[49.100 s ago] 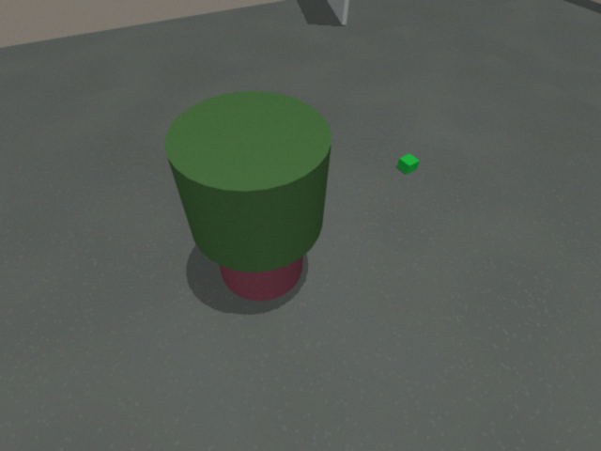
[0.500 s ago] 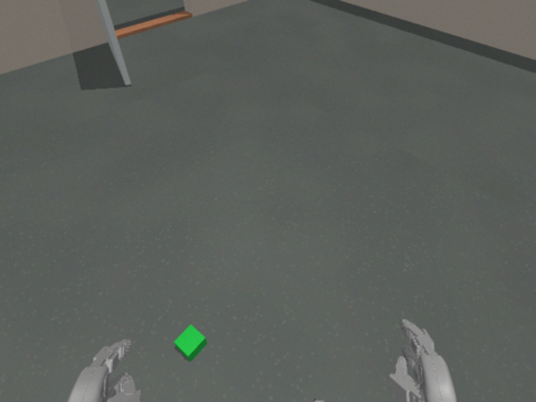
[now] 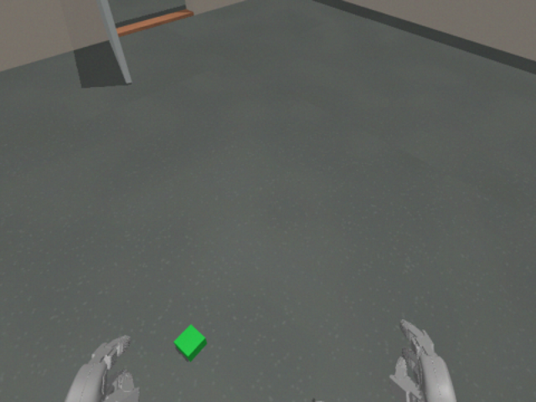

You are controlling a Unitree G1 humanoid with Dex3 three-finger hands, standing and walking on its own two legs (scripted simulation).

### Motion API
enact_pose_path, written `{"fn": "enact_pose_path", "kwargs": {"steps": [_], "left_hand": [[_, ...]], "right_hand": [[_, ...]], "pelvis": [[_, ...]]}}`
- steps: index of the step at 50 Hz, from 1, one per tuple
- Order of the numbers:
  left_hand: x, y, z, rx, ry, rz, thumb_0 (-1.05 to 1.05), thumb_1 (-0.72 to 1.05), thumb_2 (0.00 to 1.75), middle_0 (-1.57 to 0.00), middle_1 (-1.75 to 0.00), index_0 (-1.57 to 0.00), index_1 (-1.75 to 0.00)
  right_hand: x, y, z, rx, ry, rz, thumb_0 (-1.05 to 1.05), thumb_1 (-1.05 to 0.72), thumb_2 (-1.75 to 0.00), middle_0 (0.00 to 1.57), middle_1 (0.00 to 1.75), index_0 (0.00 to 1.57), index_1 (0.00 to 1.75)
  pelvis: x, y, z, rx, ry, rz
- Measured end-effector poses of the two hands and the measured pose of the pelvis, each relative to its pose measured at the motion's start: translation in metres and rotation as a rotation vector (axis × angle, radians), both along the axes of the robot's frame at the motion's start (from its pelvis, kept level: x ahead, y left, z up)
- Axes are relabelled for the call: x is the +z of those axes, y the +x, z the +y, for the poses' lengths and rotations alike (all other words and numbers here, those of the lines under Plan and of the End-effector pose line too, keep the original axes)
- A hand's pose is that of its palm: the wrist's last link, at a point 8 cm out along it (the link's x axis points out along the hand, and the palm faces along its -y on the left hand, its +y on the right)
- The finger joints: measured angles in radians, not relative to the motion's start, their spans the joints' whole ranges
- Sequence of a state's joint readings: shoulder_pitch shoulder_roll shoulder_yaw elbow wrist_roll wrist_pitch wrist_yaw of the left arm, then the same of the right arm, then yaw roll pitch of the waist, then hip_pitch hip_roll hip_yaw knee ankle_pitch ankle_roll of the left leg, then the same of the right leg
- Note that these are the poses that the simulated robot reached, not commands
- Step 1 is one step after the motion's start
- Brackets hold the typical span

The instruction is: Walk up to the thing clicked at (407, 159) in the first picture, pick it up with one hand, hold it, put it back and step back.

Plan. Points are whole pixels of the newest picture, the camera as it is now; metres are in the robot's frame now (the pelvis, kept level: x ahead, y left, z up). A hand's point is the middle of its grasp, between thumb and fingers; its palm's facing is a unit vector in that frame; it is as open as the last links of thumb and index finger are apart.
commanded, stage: home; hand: left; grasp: from above
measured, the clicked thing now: (190, 342) +0.44 +0.22 -0.68
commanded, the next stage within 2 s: stand in 0.58 s
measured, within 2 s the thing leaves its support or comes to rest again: neither
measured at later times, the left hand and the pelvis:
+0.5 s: hand (133, 400) +0.16 +0.18 -0.04, palm faces +0.04 -0.98 -0.20, open 7.4 cm; pelvis +0.00 +0.00 +0.00, yaw +0 degrees
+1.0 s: hand out of the picture +0.09 +0.24 -0.11, palm faces +0.01 -0.94 -0.34, open 7.4 cm; pelvis -0.01 +0.00 +0.04, yaw +0 degrees
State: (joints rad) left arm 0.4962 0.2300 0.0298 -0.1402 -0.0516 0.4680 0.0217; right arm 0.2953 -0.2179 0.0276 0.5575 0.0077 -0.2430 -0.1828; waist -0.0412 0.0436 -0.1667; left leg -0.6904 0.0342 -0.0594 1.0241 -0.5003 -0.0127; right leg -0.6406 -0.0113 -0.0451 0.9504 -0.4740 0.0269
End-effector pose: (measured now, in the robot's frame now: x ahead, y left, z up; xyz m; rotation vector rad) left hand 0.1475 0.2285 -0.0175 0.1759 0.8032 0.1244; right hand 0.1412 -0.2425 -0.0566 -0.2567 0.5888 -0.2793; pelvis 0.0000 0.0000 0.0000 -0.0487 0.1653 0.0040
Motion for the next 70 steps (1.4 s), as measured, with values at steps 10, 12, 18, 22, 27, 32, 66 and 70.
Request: {"fn": "enact_pose_path", "kwargs": {"steps": [10,12,18,22,27,32,66,70], "left_hand": [[-0.001,-0.002,0.002,-0.005,-0.002,0.007,0.01,0.91,0.90,-0.20,-0.30,-0.20,-0.29],[0.000,-0.002,0.003,-0.006,0.000,0.005,0.01,0.91,0.90,-0.20,-0.30,-0.20,-0.29],[0.001,-0.002,0.003,-0.005,0.005,-0.002,0.01,0.91,0.90,-0.20,-0.30,-0.20,-0.29],[0.000,-0.004,0.002,-0.002,-0.001,0.004,0.01,0.91,0.90,-0.20,-0.29,-0.20,-0.29],[0.000,-0.004,0.002,-0.003,-0.001,0.000,0.01,0.91,0.90,-0.20,-0.29,-0.20,-0.29],[0.000,-0.005,0.002,-0.005,0.002,-0.001,0.01,0.91,0.90,-0.20,-0.30,-0.20,-0.29],[-0.049,-0.125,0.054,0.109,0.113,0.476,0.00,0.91,0.90,-0.20,-0.30,-0.20,-0.30],[-0.046,-0.124,0.055,0.106,0.117,0.474,0.00,0.91,0.90,-0.20,-0.30,-0.20,-0.30]], "right_hand": [[0.000,-0.002,0.004,-0.001,0.005,0.003,0.01,-0.90,-0.90,0.21,0.30,0.21,0.30],[0.000,-0.002,0.004,0.001,0.006,0.004,0.01,-0.90,-0.90,0.21,0.30,0.21,0.30],[-0.001,-0.003,0.005,0.003,0.008,0.003,0.01,-0.90,-0.90,0.21,0.30,0.21,0.30],[0.000,-0.003,0.005,0.002,0.009,-0.001,0.01,-0.90,-0.90,0.21,0.30,0.21,0.30],[0.000,-0.003,0.005,0.001,0.007,-0.002,0.01,-0.90,-0.90,0.21,0.30,0.21,0.30],[0.000,-0.004,0.004,0.002,0.007,-0.002,0.01,-0.90,-0.90,0.21,0.30,0.21,0.30],[-0.011,-0.089,-0.028,-0.021,0.078,0.629,0.00,-0.90,-0.90,0.21,0.30,0.20,0.30],[-0.010,-0.092,-0.030,-0.027,0.082,0.635,0.00,-0.90,-0.90,0.21,0.30,0.20,0.30]], "pelvis": [[0.000,-0.001,0.003,-0.003,-0.002,0.002],[0.000,-0.001,0.003,-0.003,-0.002,0.002],[-0.001,-0.002,0.003,-0.002,-0.003,0.002],[-0.001,-0.003,0.003,-0.002,-0.003,0.002],[-0.001,-0.004,0.003,-0.002,-0.003,0.002],[-0.002,-0.005,0.002,-0.002,-0.003,0.001],[0.061,-0.008,0.003,-0.005,0.043,-0.239],[0.063,-0.010,0.003,-0.006,0.044,-0.244]]}}
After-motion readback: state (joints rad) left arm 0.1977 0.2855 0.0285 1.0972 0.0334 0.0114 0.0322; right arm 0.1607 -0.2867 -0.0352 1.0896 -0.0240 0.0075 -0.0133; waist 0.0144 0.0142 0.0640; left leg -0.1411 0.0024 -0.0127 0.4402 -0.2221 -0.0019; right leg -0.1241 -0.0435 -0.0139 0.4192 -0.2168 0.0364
